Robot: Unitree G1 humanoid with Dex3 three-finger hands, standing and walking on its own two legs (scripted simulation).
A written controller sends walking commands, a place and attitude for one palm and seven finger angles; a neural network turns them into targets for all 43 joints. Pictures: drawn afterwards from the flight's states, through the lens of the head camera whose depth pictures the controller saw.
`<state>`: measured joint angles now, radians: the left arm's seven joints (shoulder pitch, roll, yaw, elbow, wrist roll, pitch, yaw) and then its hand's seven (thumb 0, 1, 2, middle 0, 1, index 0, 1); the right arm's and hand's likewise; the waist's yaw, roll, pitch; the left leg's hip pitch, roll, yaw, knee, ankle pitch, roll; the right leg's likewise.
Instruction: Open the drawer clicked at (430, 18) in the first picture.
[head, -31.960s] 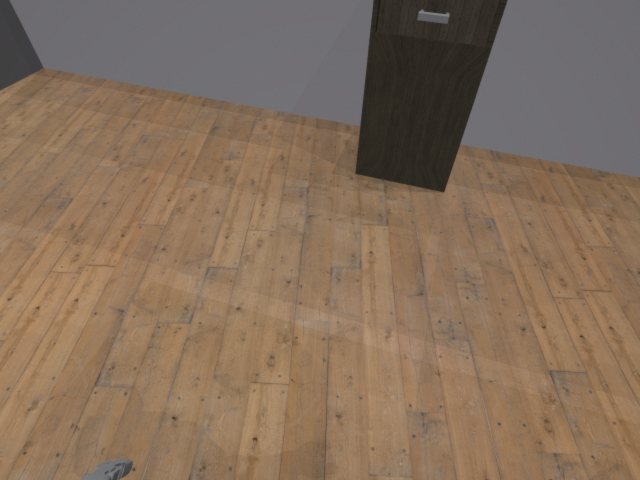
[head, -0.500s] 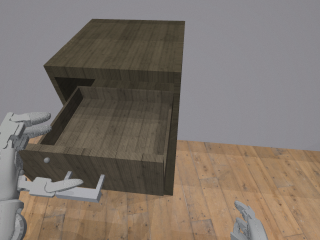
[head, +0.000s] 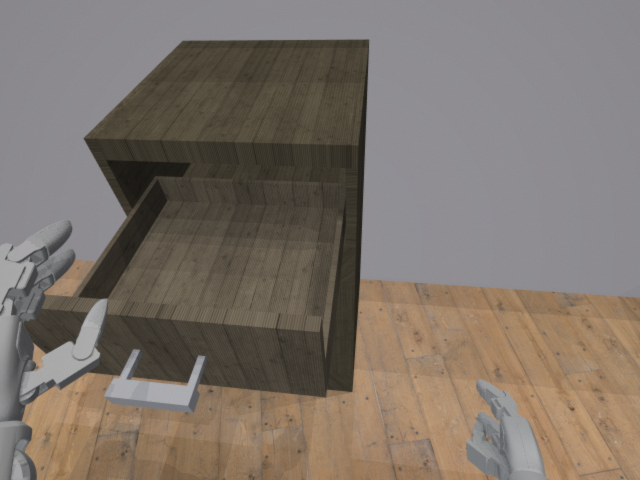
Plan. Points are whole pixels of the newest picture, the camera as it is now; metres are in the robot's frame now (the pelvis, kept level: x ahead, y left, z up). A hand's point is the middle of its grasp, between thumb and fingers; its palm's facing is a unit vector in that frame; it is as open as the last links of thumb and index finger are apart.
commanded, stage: draw the hand back to the body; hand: left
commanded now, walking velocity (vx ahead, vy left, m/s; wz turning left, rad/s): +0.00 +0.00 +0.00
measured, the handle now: (160, 378) +0.22 +0.24 +0.01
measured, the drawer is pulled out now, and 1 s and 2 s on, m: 0.30 0.30 0.30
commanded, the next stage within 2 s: step back with the hand held close in 0.22 s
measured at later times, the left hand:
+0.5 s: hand (60, 345) +0.17 +0.24 +0.19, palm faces +0.41 -0.80 -0.45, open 7.4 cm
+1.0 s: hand out of the picture +0.11 +0.27 +0.18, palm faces +0.41 -0.79 -0.45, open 7.4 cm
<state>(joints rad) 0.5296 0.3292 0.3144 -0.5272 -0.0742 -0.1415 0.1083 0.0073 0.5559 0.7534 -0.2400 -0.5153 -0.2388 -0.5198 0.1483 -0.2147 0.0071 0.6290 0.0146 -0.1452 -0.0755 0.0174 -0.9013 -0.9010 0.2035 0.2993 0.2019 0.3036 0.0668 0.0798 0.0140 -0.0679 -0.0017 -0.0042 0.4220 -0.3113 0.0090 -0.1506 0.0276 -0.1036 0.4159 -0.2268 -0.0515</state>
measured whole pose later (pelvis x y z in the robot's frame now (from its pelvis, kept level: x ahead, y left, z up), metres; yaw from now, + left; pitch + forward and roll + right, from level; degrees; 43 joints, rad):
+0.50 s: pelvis -0.03 +0.01 +0.00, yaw +1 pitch +0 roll -1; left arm 0.52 0.36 0.39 -0.57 -0.06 -0.20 0.11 0.02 0.89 0.90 -0.21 -0.30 -0.21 -0.31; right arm 0.17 -0.22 0.02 0.59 0.02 -0.10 -0.06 0.02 -0.90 -0.90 0.20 0.30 0.20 0.30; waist 0.01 0.05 0.03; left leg -0.20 -0.01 -0.02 0.50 -0.30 0.02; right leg -0.25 0.01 -0.12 0.44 -0.19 -0.05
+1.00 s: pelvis -0.08 +0.03 -0.02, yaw +0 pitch +1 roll +0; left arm 0.58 0.41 0.44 -0.67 -0.04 -0.22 0.15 0.02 0.89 0.90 -0.22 -0.30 -0.22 -0.31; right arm 0.18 -0.19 0.02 0.54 0.02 -0.10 -0.06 0.02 -0.90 -0.90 0.21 0.30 0.20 0.30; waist 0.01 -0.03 0.02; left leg -0.36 -0.05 0.02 0.63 -0.28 0.06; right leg -0.43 -0.04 -0.09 0.59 -0.18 -0.02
